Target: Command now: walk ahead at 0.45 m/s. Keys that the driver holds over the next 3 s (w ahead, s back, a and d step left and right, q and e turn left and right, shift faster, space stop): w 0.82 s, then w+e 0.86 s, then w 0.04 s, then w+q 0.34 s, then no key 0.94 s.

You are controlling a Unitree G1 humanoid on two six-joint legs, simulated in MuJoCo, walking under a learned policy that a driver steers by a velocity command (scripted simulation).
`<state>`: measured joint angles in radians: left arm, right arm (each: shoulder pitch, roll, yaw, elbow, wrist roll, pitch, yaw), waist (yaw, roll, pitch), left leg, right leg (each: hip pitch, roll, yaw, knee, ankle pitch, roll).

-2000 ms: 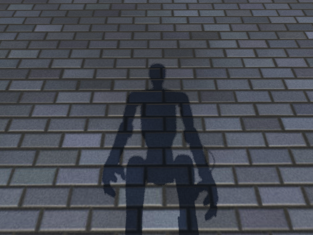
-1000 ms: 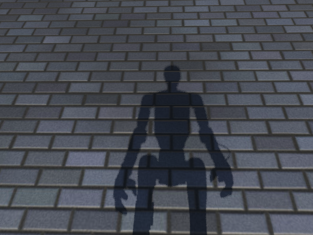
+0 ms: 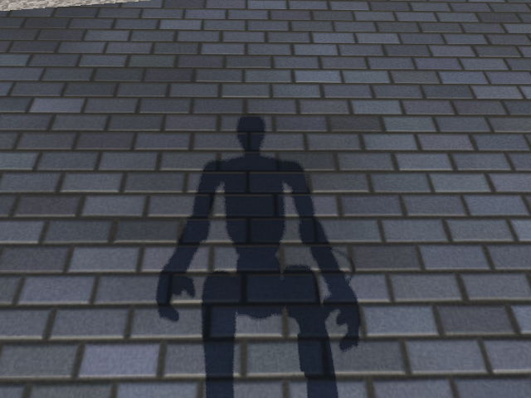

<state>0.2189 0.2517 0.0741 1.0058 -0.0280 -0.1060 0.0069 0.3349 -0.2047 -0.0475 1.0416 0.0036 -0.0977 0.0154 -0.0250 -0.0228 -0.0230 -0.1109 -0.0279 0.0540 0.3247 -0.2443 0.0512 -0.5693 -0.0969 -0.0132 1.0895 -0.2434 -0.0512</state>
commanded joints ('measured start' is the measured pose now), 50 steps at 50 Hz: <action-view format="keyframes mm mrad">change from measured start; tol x32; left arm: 1 -61 28 6 -69 10 2 -4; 50 114 73 16 -56 -11 31 10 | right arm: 1 31 -141 -18 -32 -4 -4 -15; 16 208 6 18 -40 8 1 -17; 38 -455 -93 -14 -252 20 -6 18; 44 118 -354 -106 -122 -10 -12 7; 50 -163 -102 -29 -144 -20 -26 10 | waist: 1 10 90 98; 11 5 98 126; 16 123 -264 -375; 38 106 -31 127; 45 -106 250 -407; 50 24 134 -11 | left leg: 1 60 251 -204 -190 289 155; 10 135 290 -111 -180 326 121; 14 72 214 -31 302 751 49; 16 -489 -40 -110 949 -317 -26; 17 -597 17 -196 1055 -306 -1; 39 -578 114 -54 192 232 -1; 42 -211 34 5 154 177 56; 44 535 406 -545 147 52 259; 50 -35 292 -216 -149 98 113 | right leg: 1 -195 -33 16 -148 107 22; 11 -12 44 -8 -567 239 -30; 14 483 99 -42 -550 176 -99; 16 996 -309 755 -754 -145 -310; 24 347 -122 225 -976 110 -190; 42 624 -122 47 -621 703 -87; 45 -101 142 141 215 -326 16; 50 -22 -51 120 101 -26 -9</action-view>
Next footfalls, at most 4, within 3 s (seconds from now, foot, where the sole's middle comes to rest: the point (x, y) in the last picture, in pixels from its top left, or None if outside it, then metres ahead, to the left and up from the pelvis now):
0.28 right None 0.35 -0.15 -0.78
0.86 left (227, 346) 0.66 0.10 -0.78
1.42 right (316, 261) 0.94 -0.17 -0.78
1.92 left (290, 178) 1.29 -0.11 -0.78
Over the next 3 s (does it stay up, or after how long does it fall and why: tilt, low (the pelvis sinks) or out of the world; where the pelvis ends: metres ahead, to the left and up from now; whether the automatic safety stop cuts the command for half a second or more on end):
stays up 1.39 -0.21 -0.02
